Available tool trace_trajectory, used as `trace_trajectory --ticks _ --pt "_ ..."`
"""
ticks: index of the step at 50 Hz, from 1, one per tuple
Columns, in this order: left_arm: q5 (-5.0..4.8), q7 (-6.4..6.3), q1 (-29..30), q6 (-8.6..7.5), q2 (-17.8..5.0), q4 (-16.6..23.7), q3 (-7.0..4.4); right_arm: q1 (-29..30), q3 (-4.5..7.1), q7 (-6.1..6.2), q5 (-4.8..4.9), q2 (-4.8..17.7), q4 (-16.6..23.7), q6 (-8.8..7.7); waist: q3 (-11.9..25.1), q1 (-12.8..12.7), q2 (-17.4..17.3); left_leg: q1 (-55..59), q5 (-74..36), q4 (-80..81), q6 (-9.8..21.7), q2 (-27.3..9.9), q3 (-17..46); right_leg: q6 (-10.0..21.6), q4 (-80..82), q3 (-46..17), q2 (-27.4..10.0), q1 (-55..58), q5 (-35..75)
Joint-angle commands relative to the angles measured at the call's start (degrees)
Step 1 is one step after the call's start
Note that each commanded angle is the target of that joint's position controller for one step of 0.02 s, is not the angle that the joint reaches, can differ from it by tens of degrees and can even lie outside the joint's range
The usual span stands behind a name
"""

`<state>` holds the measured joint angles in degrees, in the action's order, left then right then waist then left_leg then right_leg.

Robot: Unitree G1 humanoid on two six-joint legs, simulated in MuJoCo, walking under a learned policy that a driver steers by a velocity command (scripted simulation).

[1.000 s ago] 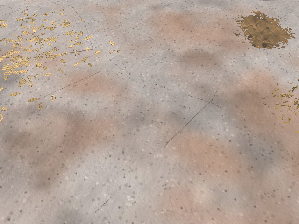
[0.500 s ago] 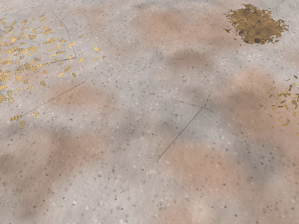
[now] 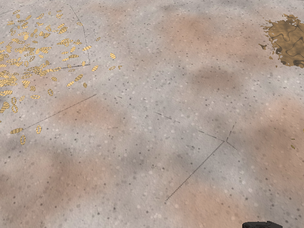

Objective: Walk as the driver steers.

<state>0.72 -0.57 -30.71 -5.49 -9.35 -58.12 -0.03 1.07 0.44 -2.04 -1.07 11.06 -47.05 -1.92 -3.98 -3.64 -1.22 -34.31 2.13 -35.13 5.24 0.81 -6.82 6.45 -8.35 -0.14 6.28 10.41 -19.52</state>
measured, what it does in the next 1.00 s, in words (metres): walks ahead, turning left: left foot, then right foot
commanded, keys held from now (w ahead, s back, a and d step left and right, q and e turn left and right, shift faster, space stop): w+q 0.06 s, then q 0.60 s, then no key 0.02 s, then w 0.32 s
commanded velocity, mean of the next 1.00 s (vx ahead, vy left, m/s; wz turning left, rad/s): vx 0.22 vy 0.00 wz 0.38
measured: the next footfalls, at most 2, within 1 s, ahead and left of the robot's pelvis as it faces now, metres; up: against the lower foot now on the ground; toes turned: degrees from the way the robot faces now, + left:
left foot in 0.08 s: +0.21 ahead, +0.05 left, +0.00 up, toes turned +4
right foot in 0.66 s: +0.34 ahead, -0.09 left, +0.00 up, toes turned +26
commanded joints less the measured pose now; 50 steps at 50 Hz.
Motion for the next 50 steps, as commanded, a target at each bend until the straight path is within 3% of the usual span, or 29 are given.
trace_trajectory --ticks 1,2,3,4,5,6,7,8,9,11,13,18,21,28,30,32,33,34,35,36,37,38,39,40,44,50 --pt "0.57 -1.17 0.35 -0.44 -9.73 1.07 -1.87 -6.41 1.9 1.12 0.2 6.74 0.14 -0.97 3.28 6.65 6.55 13.11 4.14 1.95 3.36 4.42 -1.34 -0.82 -14.09 -0.93 -16.9 -2.49 72.61" --pt "0.9 -1.38 1.24 0.0 -10.62 0.97 -2.17 -14.2 2.57 1.49 0.3 7.73 -2.65 -1.27 6.79 9.7 6.68 20.24 5.08 4.0 4.67 5.26 -0.52 -1.08 -23.39 -0.28 -16.91 -2.96 72.72" --pt "0.71 -1.29 2.96 0.28 -11.49 1.32 -2.43 -22.25 3.31 1.93 -0.1 8.78 -5.26 -1.6 9.92 13.69 5.64 31.14 4.44 7.46 6.59 3.11 2.26 -1.37 -35.12 1.27 -15.8 -9.33 64.68" --pt "0.32 -1.17 3.55 0.04 -9.46 3.0 -1.92 -30.4 4.56 2.43 -1.26 12.74 -6.69 -1.62 15.1 15.92 -0.87 42.05 4.13 7.47 10.87 -9.74 17.58 -1.67 -55.25 4.45 -11.12 -20.06 39.66" --pt "-0.95 -0.46 -3.45 0.14 -5.53 3.03 -1.79 -27.77 4.93 2.08 -0.46 13.76 -6.64 -0.85 18.68 9.02 -12.04 53.54 -5.58 13.07 21.75 -22.82 47.41 -4.85 -76.0 2.49 0.7 -41.49 -9.98" --pt "0.76 -0.62 0.7 0.03 -8.9 4.35 -2.13 -21.11 4.91 1.35 1.54 12.42 -5.55 -0.96 12.73 7.3 -1.99 46.47 -7.96 16.8 21.31 -20.74 43.75 -3.41 -75.94 -2.94 -3.56 -46.4 -5.25" --pt "0.66 -0.45 6.73 -0.36 -9.85 6.47 -2.47 -16.34 4.41 1.29 1.46 10.2 -4.21 -1.21 6.72 6.24 0.14 38.65 -12.73 18.01 19.84 -19.33 36.28 -3.64 -73.47 -3.33 -5.66 -46.54 -1.6" --pt "0.69 -0.43 8.58 -0.42 -9.64 7.17 -2.6 -15.0 3.8 1.25 0.99 7.65 -4.49 -1.47 2.67 4.05 4.06 31.19 -21.27 19.29 17.49 -16.96 30.95 -3.87 -69.58 -3.0 -7.18 -44.08 -0.63" --pt "1.01 -0.42 9.82 0.41 -9.36 7.94 -2.76 -15.22 3.36 1.49 0.93 6.44 -4.8 -1.86 1.98 2.67 4.92 26.89 -26.21 19.54 15.36 -14.2 26.58 -4.56 -66.09 -3.42 -8.44 -41.52 -0.53" --pt "1.52 -0.34 8.97 2.45 -7.23 8.42 -2.43 -16.46 3.15 1.65 0.78 6.94 -5.45 -2.4 2.9 1.04 3.4 22.39 -33.63 19.42 12.98 -11.1 21.43 -6.03 -60.48 -2.46 -8.44 -37.3 -0.45" --pt "1.3 -0.49 9.98 3.6 -6.36 9.51 -2.24 -17.52 3.62 1.66 0.4 9.55 -5.48 -2.38 4.24 0.45 1.78 20.11 -39.5 18.48 12.03 -9.15 18.84 -7.33 -56.15 -1.26 -7.79 -36.5 1.56" --pt "0.75 -0.83 19.58 5.35 -8.09 13.49 -2.42 -22.48 3.79 2.25 0.64 10.5 -5.09 -0.49 6.72 3.66 -2.36 23.52 -36.52 15.66 5.51 -6.31 19.69 -8.87 -47.52 -0.54 -7.31 -40.76 9.14" --pt "0.39 -1.02 24.57 6.19 -9.0 15.42 -2.38 -24.97 4.18 2.88 0.61 11.11 -4.58 0.54 6.69 5.61 -3.51 27.96 -29.28 14.62 4.25 -6.93 23.85 -9.08 -44.74 -1.79 -7.24 -44.28 9.38" --pt "-0.84 -1.78 28.89 5.18 -10.13 17.75 -1.85 -25.05 5.43 3.54 -0.65 12.68 -2.27 2.13 5.15 6.79 -4.68 33.18 -30.35 9.82 8.17 -8.9 32.72 -7.53 -35.97 -4.39 -4.61 -42.91 0.24" --pt "-1.22 -1.99 26.88 4.64 -10.6 17.7 -1.79 -22.71 5.8 3.45 -0.44 13.28 -1.11 2.46 5.16 5.8 -5.22 32.21 -28.62 8.82 7.44 -8.21 35.16 -6.67 -29.87 -5.06 -3.93 -37.81 -0.53" --pt "-1.07 -2.29 21.67 4.0 -10.73 16.75 -1.81 -17.86 5.99 3.31 0.54 13.43 0.52 2.84 4.99 2.39 -5.0 26.97 -20.73 6.46 3.66 -4.63 35.28 -5.79 -16.01 -4.62 -3.79 -26.38 5.76" --pt "-0.33 -2.78 18.39 3.52 -12.41 16.16 -2.3 -16.46 5.67 3.29 1.25 12.14 1.71 2.76 6.48 1.37 -2.29 21.27 -11.45 2.02 0.61 -1.65 33.05 -4.65 -9.9 -7.52 -8.44 -17.06 12.68" --pt "0.24 -3.39 18.18 3.6 -16.85 16.94 -2.97 -21.5 4.47 3.39 1.35 7.08 2.51 2.59 10.16 4.69 11.46 14.6 16.59 -10.4 -2.51 4.56 22.46 -0.61 -9.67 -20.78 -23.93 -8.36 30.32" --pt "-0.01 -2.8 16.94 4.61 -18.12 16.67 -3.25 -24.43 5.51 3.87 0.68 10.8 2.08 3.22 11.77 4.66 16.05 6.24 38.89 -18.6 -2.96 11.28 14.49 7.61 -10.07 -31.69 -30.02 -8.23 36.52" --pt "-0.06 -2.15 16.52 4.85 -15.97 16.9 -3.15 -25.24 5.68 3.68 -1.06 12.45 0.83 3.33 9.53 5.34 10.5 4.4 35.35 -25.65 -3.29 6.77 14.7 8.97 -8.89 -30.97 -29.49 -10.55 26.13" --pt "-0.01 -1.63 18.4 4.76 -12.27 17.25 -2.29 -22.4 5.72 2.93 -1.36 12.49 0.06 3.37 6.01 5.07 5.58 3.92 29.44 -26.35 -3.48 4.81 15.58 6.86 -7.15 -25.96 -24.77 -14.2 11.56" --pt "0.54 -1.22 20.28 4.84 -11.12 17.41 -1.93 -20.45 5.46 2.15 -1.1 11.38 0.23 3.47 2.94 5.35 5.65 3.88 25.61 -24.95 -4.04 3.7 15.21 4.39 -4.32 -21.32 -20.61 -17.28 0.8" --pt "0.83 -1.18 19.71 4.49 -11.75 16.85 -2.1 -19.12 5.11 1.32 -1.28 10.56 0.66 3.43 1.83 4.95 9.33 3.36 22.33 -24.51 -4.55 3.5 14.41 3.37 -2.28 -19.22 -18.21 -17.79 -2.28" --pt "1.02 -0.98 18.17 3.94 -12.11 16.03 -2.26 -19.13 4.7 0.68 -1.25 9.88 0.2 3.24 1.64 4.28 10.66 3.29 19.86 -24.93 -4.89 3.88 13.99 3.28 -1.28 -17.51 -16.74 -17.36 -1.08" --pt "0.32 0.04 12.86 1.59 -12.97 12.79 -2.95 -15.66 4.11 0.01 -1.21 9.73 0.17 2.2 2.37 3.31 7.9 1.07 15.0 -21.25 -5.05 2.84 13.58 4.29 0.29 -16.0 -17.48 -13.3 0.85" --pt "0.45 0.66 7.23 1.12 -13.48 9.31 -3.67 -5.52 2.21 -0.51 -0.94 7.25 2.73 0.81 0.69 0.38 8.55 3.04 13.44 -7.32 -5.74 -1.69 6.7 5.75 2.04 -13.35 -18.71 -14.71 0.6"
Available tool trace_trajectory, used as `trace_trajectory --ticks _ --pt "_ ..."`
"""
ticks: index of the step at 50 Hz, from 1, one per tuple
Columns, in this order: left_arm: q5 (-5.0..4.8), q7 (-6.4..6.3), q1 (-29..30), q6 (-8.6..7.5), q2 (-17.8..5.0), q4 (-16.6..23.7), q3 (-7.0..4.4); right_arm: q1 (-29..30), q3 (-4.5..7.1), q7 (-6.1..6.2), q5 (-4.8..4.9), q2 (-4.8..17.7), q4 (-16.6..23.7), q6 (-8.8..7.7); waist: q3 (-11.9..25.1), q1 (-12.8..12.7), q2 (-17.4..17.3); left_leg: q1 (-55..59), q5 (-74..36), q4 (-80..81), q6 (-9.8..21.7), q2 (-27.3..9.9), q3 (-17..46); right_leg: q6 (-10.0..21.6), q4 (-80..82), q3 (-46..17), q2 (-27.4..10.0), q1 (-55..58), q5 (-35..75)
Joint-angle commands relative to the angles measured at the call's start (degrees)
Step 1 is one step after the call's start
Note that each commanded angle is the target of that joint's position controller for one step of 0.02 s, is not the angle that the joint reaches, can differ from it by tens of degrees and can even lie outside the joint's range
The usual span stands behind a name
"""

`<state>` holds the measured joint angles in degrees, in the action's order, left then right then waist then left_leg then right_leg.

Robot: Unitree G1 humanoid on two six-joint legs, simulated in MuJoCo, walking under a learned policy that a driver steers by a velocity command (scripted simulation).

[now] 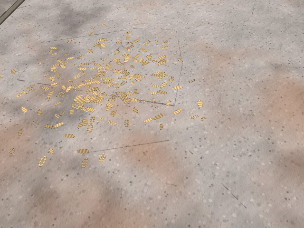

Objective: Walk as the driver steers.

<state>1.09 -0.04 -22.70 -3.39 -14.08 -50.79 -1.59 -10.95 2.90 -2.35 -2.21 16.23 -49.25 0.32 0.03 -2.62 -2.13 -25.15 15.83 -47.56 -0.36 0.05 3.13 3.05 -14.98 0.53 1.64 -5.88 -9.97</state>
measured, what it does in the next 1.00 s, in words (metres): walks ahead: left foot, then right foot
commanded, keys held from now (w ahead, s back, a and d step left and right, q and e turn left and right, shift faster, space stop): w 0.72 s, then no key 0.26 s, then e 0.02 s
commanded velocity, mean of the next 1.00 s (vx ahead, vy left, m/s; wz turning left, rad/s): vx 0.41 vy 0.00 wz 0.03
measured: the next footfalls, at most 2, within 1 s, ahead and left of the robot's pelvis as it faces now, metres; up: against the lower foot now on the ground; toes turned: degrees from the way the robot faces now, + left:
left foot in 0.16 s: +0.13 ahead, +0.12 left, +0.00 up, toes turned +2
right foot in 0.68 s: +0.46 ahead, -0.03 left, +0.00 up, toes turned -3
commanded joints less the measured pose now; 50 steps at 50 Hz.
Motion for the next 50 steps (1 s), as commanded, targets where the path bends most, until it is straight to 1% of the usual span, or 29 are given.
trace_trajectory --ticks 1,5,7,8,9,10,11,12,13,15,18,22,25,28,30,31,32,33,34,35,36,37,38,39,41,43,45,46,50 --pt "0.17 0.26 -1.7 -0.96 -8.93 1.39 -2.24 7.65 -0.51 -0.21 0.32 1.77 5.31 -1.67 -3.55 -0.97 9.68 -4.61 0.28 7.47 0.16 -0.87 -4.09 9.25 8.28 -13.42 -14.09 0.75 -8.73" --pt "0.03 0.73 -2.67 -0.6 -9.58 0.16 -2.69 7.47 -0.89 0.29 0.67 1.87 5.58 -2.49 -4.14 0.14 9.72 5.55 0.86 15.9 2.63 0.27 -6.86 9.24 5.51 -12.58 -14.88 -4.95 -9.18" --pt "-0.51 0.64 -1.48 -0.3 -9.21 -0.04 -2.67 0.48 -0.67 0.99 0.44 2.0 3.07 -3.28 -3.38 4.15 6.79 18.65 -2.65 23.12 3.93 1.65 -7.24 7.49 -0.61 -10.43 -13.18 -11.64 -7.12" --pt "-0.3 0.56 -0.98 -0.44 -7.33 0.26 -2.1 -6.43 0.04 1.7 0.26 3.81 0.62 -3.92 -0.41 6.89 3.37 28.74 -0.69 25.17 4.64 -0.37 -3.69 5.85 -7.73 -7.61 -10.65 -16.5 -5.83" --pt "-0.24 0.77 1.06 -0.66 -3.04 2.54 -0.85 -14.68 1.15 2.44 -0.76 8.57 -0.52 -4.56 4.41 10.37 -7.67 36.86 13.59 32.84 6.64 -14.61 13.87 3.31 -25.95 -0.83 -5.12 -22.65 -11.36" --pt "-0.48 0.62 1.18 -0.73 -2.67 4.28 -0.8 -16.54 2.75 2.56 0.5 14.64 -1.16 -4.12 1.86 9.64 -14.88 36.82 26.52 41.19 12.29 -23.67 33.2 2.33 -38.3 3.17 0.94 -36.53 -20.63" --pt "0.69 0.56 2.02 -0.19 -8.0 3.43 -2.16 -13.06 1.89 2.3 0.96 10.13 -0.56 -3.77 -2.93 7.45 -5.85 31.23 26.56 39.98 13.46 -22.3 30.41 3.18 -44.74 -1.22 -3.26 -37.71 -18.3" --pt "0.5 1.34 2.24 -0.19 -6.98 2.7 -2.18 -8.42 0.83 1.74 1.23 6.4 0.7 -4.04 -5.07 4.98 -3.57 27.27 20.32 39.92 12.44 -18.6 24.67 3.21 -45.3 -2.56 -5.09 -36.6 -12.66" --pt "0.2 1.79 1.76 -0.14 -5.55 1.8 -1.91 -6.14 0.32 1.43 1.21 4.21 1.1 -4.47 -5.61 3.45 -2.87 24.7 11.85 40.84 11.19 -15.58 18.78 2.45 -44.29 -2.59 -6.31 -34.39 -8.9" --pt "0.97 2.27 2.04 0.48 -5.17 0.88 -1.94 -5.97 -0.18 1.79 1.21 2.72 0.66 -5.39 -4.37 2.34 -3.08 23.97 -2.38 41.41 9.88 -11.71 11.11 0.77 -44.08 -0.97 -7.05 -31.86 -4.31" --pt "1.16 2.6 5.78 1.15 -4.15 1.93 -1.91 -10.8 -0.27 1.95 1.94 2.69 -2.21 -6.05 -3.51 2.11 -2.43 25.45 -19.35 40.23 10.3 -10.48 5.87 -0.92 -44.65 0.59 -7.08 -34.11 -0.33" --pt "0.98 2.63 15.07 1.6 -3.1 4.98 -1.39 -15.19 -0.67 2.18 1.78 2.24 -4.87 -5.89 -5.43 3.48 -1.88 25.7 -28.43 40.34 10.66 -9.63 2.72 -2.42 -38.61 2.26 -6.78 -37.51 4.34" --pt "0.63 2.63 21.16 1.47 -1.86 6.78 -0.47 -16.99 -0.91 2.43 1.6 2.39 -6.31 -5.92 -6.48 4.56 -1.91 25.53 -32.85 40.17 10.05 -9.02 0.82 -1.98 -29.34 3.94 -5.3 -34.3 8.1" --pt "0.36 2.38 25.48 1.28 -2.04 8.25 -0.05 -19.18 -0.93 2.93 1.32 3.18 -8.05 -5.86 -7.27 5.29 -2.04 28.96 -36.73 39.6 10.22 -10.66 0.59 -0.12 -22.34 4.89 -3.84 -31.56 8.38" --pt "0.3 2.04 25.22 0.95 -2.72 8.48 -0.18 -18.65 -0.88 3.27 1.14 3.77 -8.78 -5.76 -6.81 4.14 -2.01 31.56 -43.55 37.05 10.19 -11.79 0.03 1.93 -19.37 5.27 -2.56 -28.2 5.88" --pt "0.29 1.68 22.99 0.75 -3.22 7.84 -0.42 -17.65 -0.81 3.43 1.06 4.23 -8.89 -5.77 -5.46 2.73 -2.38 32.28 -51.11 33.81 9.72 -11.94 -0.66 3.1 -18.34 5.72 -1.19 -24.22 3.76" --pt "0.3 1.2 18.64 0.5 -4.17 6.4 -0.88 -16.94 -0.66 3.59 0.87 4.81 -9.04 -5.68 -2.89 0.74 -2.9 32.9 -58.45 28.34 9.09 -11.93 -1.12 4.16 -17.72 5.93 0.44 -18.77 1.37" --pt "0.29 0.68 11.02 0.07 -5.42 3.82 -1.57 -16.33 -0.53 3.56 0.75 5.28 -9.14 -5.39 1.25 -2.35 -2.55 32.43 -61.12 19.26 8.51 -11.1 -1.81 5.38 -15.22 6.12 2.01 -10.5 0.82" --pt "0.99 0.01 1.48 -0.51 -7.15 0.8 -2.44 -15.54 -0.63 3.44 1.12 5.26 -8.83 -5.27 6.27 -6.39 -1.14 25.1 -52.32 7.06 7.72 -9.21 -3.14 7.15 -12.53 3.41 -0.6 3.42 2.63" --pt "2.47 -0.73 -6.54 -0.72 -12.79 -0.53 -3.9 -17.95 -1.57 3.03 2.17 1.62 -6.84 -5.43 13.89 -6.95 6.88 9.73 -27.68 -12.36 6.37 -4.17 -5.98 11.15 -11.74 -15.23 -15.83 19.47 -5.05" --pt "1.35 0.0 -5.26 -0.01 -13.75 -0.51 -4.3 -22.75 -1.22 2.65 2.84 0.24 -7.59 -5.39 18.58 -3.44 14.87 -5.17 13.5 -29.55 5.27 6.04 -3.43 17.87 -3.17 -41.51 -26.27 25.74 -5.74" --pt "-0.66 0.4 1.52 0.23 -11.26 0.28 -3.88 -18.2 -0.16 2.91 1.5 4.17 -6.9 -5.18 9.65 -1.4 7.03 -9.2 9.56 -31.54 5.83 1.93 1.13 16.84 -1.38 -35.55 -24.07 17.14 -1.93" --pt "-0.96 0.53 6.55 -0.14 -7.46 1.01 -2.84 -14.25 -0.3 2.79 1.34 3.1 -5.89 -5.38 2.36 0.18 4.13 -8.77 5.65 -29.28 5.56 -0.17 0.6 15.9 -0.36 -26.36 -22.48 8.27 7.36" --pt "-0.68 0.62 8.3 -0.74 -4.57 0.63 -2.05 -13.1 -0.5 2.81 1.25 1.34 -5.98 -5.25 -1.54 2.01 1.83 -6.08 4.22 -25.8 5.2 -1.96 -0.02 14.03 0.7 -19.44 -19.77 1.52 18.93" --pt "-0.53 0.35 7.85 -1.74 -1.67 -1.29 -0.97 -14.54 -0.7 2.54 0.15 -0.61 -6.73 -3.58 -1.82 4.71 3.28 0.37 3.89 -20.57 3.79 -2.98 -0.55 11.11 1.23 -9.93 -15.8 -4.85 33.76" --pt "-0.4 0.44 5.36 -2.59 -2.51 -3.03 -0.83 -15.08 -0.65 2.26 0.19 -1.73 -6.96 -2.58 -0.26 5.66 4.44 2.31 2.24 -17.43 2.88 -1.79 -1.85 10.77 0.7 -5.63 -14.48 -5.48 45.19" --pt "-0.27 0.34 5.06 -2.57 -3.91 -3.79 -0.83 -13.14 -0.66 2.26 0.46 -1.85 -6.63 -1.97 0.14 6.24 5.34 1.51 -0.81 -12.56 2.21 -1.66 -3.05 10.23 0.62 -2.33 -12.92 -5.55 48.02" --pt "-0.23 0.23 4.91 -2.32 -3.81 -4.13 -0.59 -11.33 -0.77 2.3 0.54 -1.94 -6.25 -1.82 -0.03 6.07 5.86 1.09 -2.53 -9.06 1.95 -1.75 -3.76 9.56 0.4 -0.99 -12.02 -5.36 48.47" --pt "-0.29 -0.22 1.86 -1.28 -3.25 -6.02 0.18 -3.76 -1.47 2.81 1.06 -2.38 -4.99 -1.51 0.39 3.32 7.63 3.73 -8.47 2.99 1.51 -1.28 -5.81 7.5 -1.08 0.28 -10.57 -4.06 46.08"
Over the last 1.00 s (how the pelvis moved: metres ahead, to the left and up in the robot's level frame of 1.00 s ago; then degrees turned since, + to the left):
0.28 -0.01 0.02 26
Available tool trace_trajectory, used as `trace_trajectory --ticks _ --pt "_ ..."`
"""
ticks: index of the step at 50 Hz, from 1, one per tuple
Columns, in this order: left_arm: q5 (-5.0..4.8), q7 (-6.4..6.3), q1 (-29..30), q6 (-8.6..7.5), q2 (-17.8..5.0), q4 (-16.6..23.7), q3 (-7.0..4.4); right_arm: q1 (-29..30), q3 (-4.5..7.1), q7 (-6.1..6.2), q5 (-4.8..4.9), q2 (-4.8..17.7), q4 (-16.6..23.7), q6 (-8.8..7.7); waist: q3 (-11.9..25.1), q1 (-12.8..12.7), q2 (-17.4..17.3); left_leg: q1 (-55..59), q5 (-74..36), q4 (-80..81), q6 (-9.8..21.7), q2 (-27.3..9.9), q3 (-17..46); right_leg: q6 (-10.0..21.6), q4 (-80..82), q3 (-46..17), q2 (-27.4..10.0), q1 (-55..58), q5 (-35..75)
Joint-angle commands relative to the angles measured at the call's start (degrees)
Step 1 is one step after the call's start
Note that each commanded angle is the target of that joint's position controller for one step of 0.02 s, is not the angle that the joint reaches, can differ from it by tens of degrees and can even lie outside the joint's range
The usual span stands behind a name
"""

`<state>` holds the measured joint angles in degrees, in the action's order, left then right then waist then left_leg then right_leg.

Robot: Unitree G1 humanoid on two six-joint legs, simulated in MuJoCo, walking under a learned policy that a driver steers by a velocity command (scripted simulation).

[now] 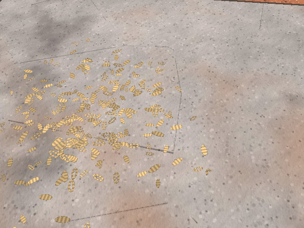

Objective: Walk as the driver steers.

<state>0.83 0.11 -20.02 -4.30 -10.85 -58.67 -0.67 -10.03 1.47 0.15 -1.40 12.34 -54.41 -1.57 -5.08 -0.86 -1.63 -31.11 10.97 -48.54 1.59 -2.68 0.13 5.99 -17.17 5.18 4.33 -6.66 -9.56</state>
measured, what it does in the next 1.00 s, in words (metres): steps on the spot, turning right: left foot, then right foot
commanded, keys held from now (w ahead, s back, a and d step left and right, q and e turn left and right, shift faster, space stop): e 0.66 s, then no key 0.12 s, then w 0.22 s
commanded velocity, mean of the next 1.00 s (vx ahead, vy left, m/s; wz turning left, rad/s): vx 0.08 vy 0.00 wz -0.37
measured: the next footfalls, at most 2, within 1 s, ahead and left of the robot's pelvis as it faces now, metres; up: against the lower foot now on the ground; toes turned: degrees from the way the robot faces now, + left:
left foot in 0.18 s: +0.14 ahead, +0.11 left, +0.00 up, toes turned -3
right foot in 0.60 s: +0.02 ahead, -0.09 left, +0.00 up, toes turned -22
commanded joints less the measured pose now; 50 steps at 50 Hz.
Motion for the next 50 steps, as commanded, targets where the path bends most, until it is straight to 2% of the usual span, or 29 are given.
trace_trajectory --ticks 1,6,7,8,9,10,11,12,13,14,16,19,22,26,28,29,30,31,32,33,34,35,36,37,39,41,43,45,50 --pt "0.01 -0.47 -1.73 -0.07 -6.77 1.39 -0.75 -3.65 -0.02 0.62 0.34 1.86 0.34 0.46 5.63 1.04 7.2 10.01 -3.67 5.38 -0.55 1.81 -2.81 4.72 0.23 -5.42 -13.56 -2.41 45.05" --pt "0.48 -1.18 -1.48 1.95 -8.79 1.69 -1.92 -2.41 0.57 2.49 0.93 3.86 1.0 0.09 3.49 0.29 7.76 10.25 3.21 13.33 0.13 3.27 -1.45 6.77 -5.94 -14.22 -15.98 0.61 37.12" --pt "0.25 -1.37 -0.54 2.3 -8.88 1.96 -2.18 -4.11 0.71 2.81 1.01 3.87 0.6 -0.22 3.17 1.35 7.23 12.85 1.31 18.5 0.44 3.19 -1.2 5.88 -7.88 -15.68 -15.53 0.07 32.97" --pt "-0.18 -1.51 0.58 2.47 -8.71 2.5 -2.37 -6.77 1.01 3.18 0.68 4.55 0.05 -0.76 3.53 2.76 5.79 18.52 -6.21 24.52 0.91 1.69 -0.11 4.09 -10.9 -16.28 -14.3 -2.83 27.97" --pt "-0.79 -1.54 0.12 2.31 -6.74 4.03 -2.03 -10.08 1.95 3.68 -0.14 8.21 -0.05 -1.4 7.58 2.67 0.08 27.29 -21.23 25.29 2.82 -6.68 6.64 1.73 -18.14 -14.35 -11.12 -7.62 17.38" --pt "-1.51 -1.73 -3.98 2.6 -2.04 4.71 -1.35 -9.95 3.21 3.69 0.44 12.93 0.66 -0.84 10.2 0.72 -11.71 34.59 -43.09 25.32 10.8 -18.95 16.95 -1.03 -31.09 -6.0 -1.26 -17.31 -13.93" --pt "-0.48 -2.21 -2.89 3.74 -6.21 4.45 -2.65 -10.49 2.83 3.4 1.4 10.08 1.05 -0.14 12.6 2.96 -10.38 32.55 -43.26 26.81 16.77 -23.17 20.04 -2.16 -43.25 -3.49 1.08 -20.86 -30.54" --pt "0.43 -2.04 -1.02 4.5 -8.0 4.43 -3.62 -8.83 2.21 3.31 1.15 7.79 2.04 0.06 9.84 1.86 -4.31 28.43 -36.75 28.81 16.89 -20.65 16.4 -2.88 -49.22 -5.92 -1.16 -21.59 -27.91" --pt "0.8 -1.71 0.49 5.19 -6.95 4.66 -3.85 -4.99 1.84 3.55 0.78 6.38 3.06 0.35 7.2 0.52 -2.19 24.23 -28.83 30.44 15.05 -17.75 12.56 -3.81 -50.5 -6.81 -2.89 -21.64 -23.64" --pt "0.8 -1.38 1.52 5.94 -6.54 5.14 -4.1 -2.42 1.59 3.93 0.4 5.56 3.85 0.64 5.13 -0.57 -2.76 20.97 -23.26 31.98 12.94 -15.35 9.0 -4.69 -49.82 -6.9 -3.99 -21.34 -20.4" --pt "0.95 -0.92 1.32 7.06 -5.77 5.49 -4.25 -1.02 1.56 4.28 -0.09 5.53 4.63 0.85 4.9 -1.26 -4.63 18.98 -20.3 32.38 11.54 -12.2 3.9 -6.41 -49.0 -5.25 -3.66 -20.38 -16.69" --pt "0.58 -0.61 2.97 8.19 -5.05 7.01 -4.2 -2.26 1.9 4.1 -0.06 6.69 4.66 0.68 6.41 -0.66 -4.73 20.31 -18.05 32.03 11.82 -12.8 1.27 -7.47 -43.38 -4.21 -4.0 -20.01 -15.65" --pt "0.48 0.11 6.26 8.98 -4.91 9.46 -3.76 -1.92 2.43 3.49 -0.37 8.36 5.13 0.88 7.01 0.38 -6.0 19.73 -10.72 32.29 11.59 -13.92 -0.24 -6.88 -35.67 -3.09 -5.2 -17.26 -15.58" --pt "0.04 1.21 8.07 8.99 -6.34 12.29 -3.83 -1.6 3.41 2.23 -0.78 10.9 5.75 1.52 7.98 1.28 -6.86 19.13 -6.52 30.71 10.85 -16.13 -1.16 -4.96 -27.68 -0.66 -5.03 -12.4 -16.54" --pt "-0.09 1.46 6.17 8.51 -6.41 12.79 -3.88 -0.62 3.95 1.92 -0.42 12.06 6.11 1.96 8.4 0.05 -6.0 18.03 -5.49 27.73 8.58 -16.5 -2.58 -3.6 -20.55 0.44 -4.54 -7.96 -13.81" --pt "-0.08 1.38 3.83 8.03 -6.64 12.37 -3.98 -0.7 4.2 1.78 -0.22 12.2 6.04 2.33 8.39 -1.13 -4.1 15.16 -3.08 24.27 5.76 -15.82 -4.68 -2.64 -13.77 0.23 -3.83 -3.23 -9.49" --pt "0.21 1.15 2.61 7.29 -8.59 12.05 -4.49 -2.94 4.35 1.45 -0.37 11.01 5.31 2.95 6.72 -1.38 2.56 10.47 3.97 16.56 1.57 -12.93 -8.26 -1.47 -4.49 -6.18 -5.86 0.03 -6.81" --pt "0.62 0.49 3.16 6.74 -16.53 14.03 -6.1 -3.94 3.17 1.09 -0.08 5.67 7.88 3.63 4.72 -0.42 20.69 -4.12 22.41 1.3 -4.0 -3.03 -13.88 3.55 4.28 -31.44 -22.98 2.3 -2.81" --pt "0.96 -0.14 0.38 6.55 -19.32 13.39 -6.98 4.33 3.07 2.02 -0.48 7.13 10.77 4.43 0.98 -3.77 16.13 -5.25 24.93 -7.08 -4.06 1.0 -3.86 9.55 4.88 -35.02 -26.74 -6.37 8.79" --pt "0.87 -0.78 1.87 6.42 -16.56 13.14 -6.37 3.77 2.97 2.05 0.35 6.83 10.69 4.76 0.8 -1.2 10.79 -4.09 20.03 -10.69 -3.72 -0.07 -0.61 9.49 3.4 -29.23 -23.17 -7.05 8.79" --pt "0.45 -1.07 6.07 6.37 -13.93 13.99 -5.59 1.33 3.03 1.75 1.0 6.89 9.33 4.43 0.65 1.11 8.82 -3.12 14.18 -10.65 -3.03 -0.33 0.4 7.41 2.98 -23.91 -19.24 -7.41 6.82" --pt "0.43 -1.09 9.99 6.36 -12.65 15.41 -5.17 -0.46 3.31 1.49 0.65 7.55 8.15 3.9 2.1 2.48 9.0 -2.8 10.36 -10.85 -2.37 0.13 0.5 5.63 2.48 -20.94 -16.01 -5.34 7.12" --pt "0.08 -1.14 11.02 6.08 -10.99 16.14 -4.66 -2.29 3.58 1.12 -0.34 8.31 6.94 3.69 4.06 2.55 9.47 -2.04 8.38 -12.52 -2.21 0.6 -0.18 5.56 1.53 -18.87 -14.76 -3.25 13.42" --pt "-0.16 -0.96 10.2 5.74 -9.81 16.16 -4.21 -3.21 3.72 0.81 -0.54 8.31 6.46 3.71 6.43 2.46 8.17 -0.87 7.92 -13.91 -2.3 0.96 -0.17 5.8 0.8 -17.88 -14.51 -1.3 18.42" --pt "-0.39 -0.87 7.74 5.03 -9.63 15.42 -3.98 -3.05 3.51 0.66 0.02 7.28 6.45 4.08 7.67 1.85 6.04 -0.51 7.51 -13.4 -2.83 0.9 0.22 6.02 0.38 -17.49 -15.03 1.7 22.04" --pt "-0.22 -1.0 3.94 4.67 -9.94 13.96 -3.99 -2.19 3.28 0.3 -0.38 7.05 6.67 4.22 7.57 0.23 7.14 -1.94 7.01 -9.64 -3.31 0.38 0.07 6.58 4.24 -20.11 -14.98 4.78 3.45" --pt "0.13 -1.06 1.72 4.54 -9.95 12.68 -3.83 0.19 3.41 -0.35 -0.86 7.85 7.33 4.01 4.49 -1.27 9.03 -4.84 6.98 -5.37 -3.36 0.25 0.01 7.09 8.65 -24.32 -15.77 6.38 -14.08" --pt "0.28 -1.12 0.32 4.02 -10.45 11.58 -3.81 1.38 3.34 -0.78 -0.83 7.71 7.53 3.27 2.56 -1.87 8.16 -5.25 7.02 -1.17 -3.34 0.2 -0.07 7.55 10.49 -25.89 -16.76 7.31 -16.59" --pt "0.33 -0.82 -1.18 2.25 -11.6 9.71 -4.03 2.71 2.82 -1.25 -0.6 6.55 7.78 1.26 1.66 -2.34 6.76 -2.46 7.34 5.83 -1.96 0.26 -0.85 8.87 11.38 -25.68 -17.21 6.14 -17.03"
Over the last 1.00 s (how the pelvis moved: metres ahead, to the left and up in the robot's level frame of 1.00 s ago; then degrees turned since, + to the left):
0.42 0.03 0.00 0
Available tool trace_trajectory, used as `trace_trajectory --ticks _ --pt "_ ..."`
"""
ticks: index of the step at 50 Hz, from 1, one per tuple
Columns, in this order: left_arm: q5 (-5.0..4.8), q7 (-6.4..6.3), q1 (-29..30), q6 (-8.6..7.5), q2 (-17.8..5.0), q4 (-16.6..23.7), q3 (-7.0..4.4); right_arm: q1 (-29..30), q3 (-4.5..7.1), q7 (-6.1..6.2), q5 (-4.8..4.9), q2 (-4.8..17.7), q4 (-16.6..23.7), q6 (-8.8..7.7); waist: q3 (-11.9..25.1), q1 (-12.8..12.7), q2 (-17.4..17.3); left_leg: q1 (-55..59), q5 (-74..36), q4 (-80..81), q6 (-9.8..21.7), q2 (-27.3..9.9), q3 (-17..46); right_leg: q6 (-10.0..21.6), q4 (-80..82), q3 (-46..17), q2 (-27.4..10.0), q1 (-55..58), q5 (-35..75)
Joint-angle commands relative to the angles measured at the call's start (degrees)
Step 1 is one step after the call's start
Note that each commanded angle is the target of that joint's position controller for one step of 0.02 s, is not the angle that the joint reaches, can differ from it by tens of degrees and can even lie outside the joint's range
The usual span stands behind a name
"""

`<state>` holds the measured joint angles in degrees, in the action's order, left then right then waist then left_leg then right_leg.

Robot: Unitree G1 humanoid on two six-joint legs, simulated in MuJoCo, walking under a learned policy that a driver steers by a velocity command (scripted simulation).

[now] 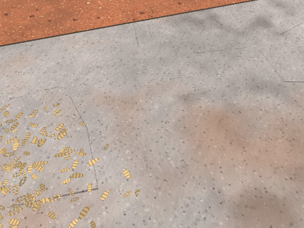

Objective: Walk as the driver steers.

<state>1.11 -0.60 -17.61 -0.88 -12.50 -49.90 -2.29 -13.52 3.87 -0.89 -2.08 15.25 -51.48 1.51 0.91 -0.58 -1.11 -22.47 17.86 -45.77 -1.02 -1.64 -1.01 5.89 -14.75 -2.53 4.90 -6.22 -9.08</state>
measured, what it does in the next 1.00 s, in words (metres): walks ahead: left foot, then right foot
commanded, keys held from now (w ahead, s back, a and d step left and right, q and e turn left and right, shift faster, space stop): w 0.20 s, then no key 0.80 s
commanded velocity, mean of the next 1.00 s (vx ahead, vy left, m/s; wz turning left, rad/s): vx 0.17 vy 0.00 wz -0.03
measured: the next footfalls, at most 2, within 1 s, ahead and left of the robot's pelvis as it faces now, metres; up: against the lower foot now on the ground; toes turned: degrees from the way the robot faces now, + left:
left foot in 0.22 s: +0.19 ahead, +0.16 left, +0.00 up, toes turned +1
right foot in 0.64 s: +0.28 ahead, -0.04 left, +0.00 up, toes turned -1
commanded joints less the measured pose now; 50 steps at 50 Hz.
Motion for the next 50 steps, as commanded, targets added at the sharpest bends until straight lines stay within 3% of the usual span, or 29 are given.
trace_trajectory --ticks 1,7,9,10,11,12,13,14,15,16,19,21,25,28,30,31,32,33,34,35,37,39,41,42,43,45,47,50 --pt "0.04 -0.01 -3.84 -1.42 -9.96 0.64 -2.44 6.61 0.34 -0.27 0.15 3.56 5.03 -2.1 -4.6 -2.71 6.22 -10.51 0.56 4.21 0.97 -0.76 0.13 9.17 9.05 -18.0 -17.84 4.98 -17.99" --pt "-0.16 0.67 -3.81 -2.43 -10.51 -0.69 -2.85 7.13 -0.06 -0.33 0.72 2.82 6.19 -3.47 -5.67 -1.73 5.87 -0.71 0.24 12.52 3.3 0.15 -1.45 8.8 7.35 -16.5 -17.56 -2.57 -17.94" --pt "-0.71 0.86 -1.18 -2.45 -10.56 -0.56 -2.9 1.57 -0.17 0.04 0.71 1.87 4.45 -4.08 -5.36 1.98 4.16 12.63 -4.54 20.27 4.26 1.96 -3.49 6.78 3.03 -13.22 -15.11 -10.81 -16.89" --pt "-0.51 0.82 -0.9 -2.63 -9.17 -0.54 -2.52 -3.64 0.24 0.53 0.62 2.83 2.6 -4.64 -3.9 4.07 2.06 22.34 -3.36 22.41 4.53 2.12 -2.12 5.27 -2.11 -11.17 -12.62 -16.56 -15.9" --pt "-0.18 0.79 0.36 -3.1 -5.42 0.27 -1.31 -10.1 1.01 1.37 0.02 6.04 1.23 -5.45 -1.67 7.02 -4.36 30.64 3.86 28.43 5.76 -5.93 8.49 2.49 -14.62 -5.52 -7.73 -22.3 -12.07" --pt "-0.36 0.85 -0.23 -3.54 -1.16 2.04 -0.14 -14.85 2.17 1.81 -0.13 12.81 1.19 -5.79 1.48 7.29 -14.62 36.1 13.25 36.71 10.46 -19.98 29.92 -0.39 -31.73 2.9 -0.41 -31.23 -19.65" --pt "0.9 0.54 -1.36 -2.98 -7.07 1.07 -1.59 -13.07 2.2 1.77 0.48 12.33 0.54 -5.33 -3.13 4.77 -8.53 28.26 8.78 37.29 15.14 -23.32 35.8 -0.49 -40.07 1.66 -1.28 -34.45 -22.86" --pt "1.09 0.8 -1.74 -2.61 -7.56 0.06 -1.85 -8.42 1.14 1.24 0.87 8.41 1.88 -5.43 -6.0 1.98 -2.6 24.18 -0.78 35.43 15.37 -20.34 29.63 -0.58 -43.58 -0.71 -4.55 -32.83 -18.53" --pt "0.75 1.15 -2.22 -2.45 -6.45 -0.93 -1.61 -5.03 0.3 0.78 1.07 5.37 2.54 -5.76 -6.0 0.38 -1.37 21.76 -11.93 34.8 13.81 -16.92 22.41 -1.34 -43.61 -0.41 -5.98 -30.45 -15.09" --pt "0.58 1.21 -2.67 -2.16 -5.92 -1.55 -1.55 -3.23 -0.21 0.7 1.12 3.93 2.99 -6.02 -4.63 -0.71 -2.17 21.14 -21.66 34.51 12.01 -14.08 16.52 -2.3 -42.51 0.49 -6.9 -27.9 -12.53" --pt "0.94 1.47 -2.94 -0.94 -4.56 -2.64 -1.27 -5.07 -0.94 1.12 1.39 2.91 1.13 -6.66 -0.6 -1.55 -4.25 21.41 -52.08 30.51 11.17 -10.14 6.58 -4.73 -43.11 3.08 -5.58 -23.66 -7.82" --pt "0.58 1.44 -0.54 -0.44 -3.59 -2.38 -0.95 -6.46 -1.36 1.47 1.5 2.72 -0.19 -6.45 -0.56 -1.3 -4.49 21.15 -57.43 29.65 11.06 -9.34 3.91 -5.72 -39.69 3.86 -5.24 -23.29 -5.53" --pt "0.27 0.75 5.41 0.15 -2.01 -1.75 0.13 -7.46 -2.09 2.17 1.22 2.26 -2.23 -5.52 -1.46 0.43 -6.05 19.77 -57.04 28.07 10.45 -8.04 1.41 -5.62 -27.46 5.52 -4.78 -19.02 -1.67" --pt "-0.03 -0.11 6.24 0.06 -2.43 -2.49 0.35 -8.48 -2.28 2.38 1.1 2.15 -3.84 -4.97 -1.4 1.16 -6.14 19.8 -54.87 25.55 10.64 -8.94 2.74 -4.17 -21.73 5.85 -4.13 -14.64 -1.28" --pt "-0.04 -0.6 4.73 -0.4 -2.49 -3.65 0.33 -7.36 -2.41 2.54 1.43 1.98 -4.45 -4.64 -1.92 0.07 -4.91 18.92 -50.04 22.8 9.97 -9.37 4.26 -2.76 -15.37 5.54 -4.06 -10.02 0.54" --pt "0.17 -0.88 2.63 -0.96 -2.53 -4.57 0.39 -6.88 -2.41 2.57 1.65 2.07 -4.85 -4.56 -1.75 -1.58 -2.66 17.08 -45.44 20.31 8.29 -8.49 4.18 -2.17 -8.27 4.27 -4.95 -4.43 8.35" --pt "0.56 -1.27 -0.72 -1.73 -5.82 -5.62 -0.3 -8.32 -2.52 2.53 1.57 1.84 -4.73 -4.81 1.3 -1.77 0.96 13.75 -35.31 16.7 6.04 -6.4 3.66 -1.39 -7.93 -1.06 -10.31 4.1 25.22" --pt "0.66 -1.39 -3.34 -2.01 -8.86 -6.4 -0.77 -14.47 -3.0 2.56 1.92 -0.68 -5.46 -4.56 5.97 0.91 7.41 9.19 -11.11 12.44 4.68 -2.91 1.87 3.09 -12.6 -8.44 -19.41 12.57 46.48" --pt "-0.7 -1.3 -3.09 -1.33 -6.26 -6.91 -0.16 -17.33 -3.18 2.95 2.75 -2.22 -8.11 -3.01 8.88 -0.21 10.87 9.52 9.14 8.8 4.0 1.29 -0.08 9.97 -11.38 -13.43 -24.16 10.54 45.99" --pt "-0.75 -1.2 -1.3 -0.98 -4.15 -6.5 0.53 -13.36 -2.61 3.3 2.13 -0.26 -7.8 -2.02 5.18 -0.68 9.51 8.35 15.3 7.12 3.81 2.05 0.61 10.77 -7.66 -15.51 -23.86 5.84 36.48" --pt "0.06 -1.68 3.86 -0.39 -3.37 -6.04 1.21 -8.85 -2.52 2.95 1.43 -1.27 -7.6 -0.91 0.58 0.69 7.85 9.01 13.75 8.71 3.28 1.88 1.39 8.2 -3.27 -12.99 -20.62 -1.25 20.8" --pt "-0.37 -2.15 7.97 0.28 -3.64 -6.06 1.28 -11.21 -3.24 2.78 1.2 -3.78 -9.45 -0.36 -0.92 3.66 7.56 15.46 3.24 17.76 2.73 1.28 0.83 3.14 -1.34 -8.09 -16.01 -7.57 7.9" --pt "-1.05 -1.85 7.81 0.71 -4.0 -6.63 0.86 -11.08 -3.31 2.89 0.52 -2.4 -10.52 -0.51 -2.46 2.7 5.15 17.85 -5.11 24.83 2.62 -0.18 2.76 -1.16 -0.76 -5.86 -12.43 -10.09 -5.94" --pt "-1.44 -1.69 7.37 0.97 -3.95 -6.97 0.7 -9.63 -3.32 2.82 0.44 -1.43 -10.17 -0.76 -5.18 1.63 3.82 13.56 -2.27 25.7 3.0 -1.71 4.45 -2.16 -0.04 -4.76 -10.74 -9.66 -10.67" --pt "-1.41 -1.51 6.62 0.99 -3.46 -7.56 0.62 -8.51 -3.3 2.84 0.63 -1.02 -10.46 -1.05 -7.51 0.74 0.95 9.87 -1.28 25.97 3.22 -2.22 4.86 -2.3 -0.48 -3.96 -10.0 -7.23 -7.97" --pt "-0.9 -1.5 4.32 0.57 -2.65 -9.44 0.69 -7.71 -3.49 3.07 1.04 -1.67 -10.9 -1.7 -6.39 0.18 -0.82 9.71 -4.15 27.65 3.19 -2.97 5.3 -1.84 -3.39 -3.43 -10.0 -2.58 0.99" --pt "-0.71 -1.41 3.27 0.09 -2.56 -10.55 0.68 -7.64 -3.51 3.38 1.32 -1.48 -11.17 -2.25 -4.15 0.07 -0.37 11.15 -7.26 28.21 3.41 -3.5 5.57 -1.53 -5.05 -2.92 -10.2 0.11 8.35" --pt "-0.8 -1.43 3.0 -0.02 -1.94 -11.73 0.86 -7.71 -3.58 3.49 1.4 -1.74 -11.83 -2.37 -3.65 0.12 0.22 12.67 -8.5 28.38 3.63 -3.64 5.42 -1.72 -5.2 -2.46 -10.13 0.19 9.58"
Over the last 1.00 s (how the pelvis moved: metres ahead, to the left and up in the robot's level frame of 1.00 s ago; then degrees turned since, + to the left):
0.03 -0.02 0.00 -26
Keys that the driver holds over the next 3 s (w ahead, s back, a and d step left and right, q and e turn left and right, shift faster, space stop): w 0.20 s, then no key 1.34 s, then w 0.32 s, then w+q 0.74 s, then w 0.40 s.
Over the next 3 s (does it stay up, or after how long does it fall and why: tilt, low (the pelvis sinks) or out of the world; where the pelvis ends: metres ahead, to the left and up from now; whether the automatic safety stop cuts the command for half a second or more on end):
stays up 0.90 0.12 -0.03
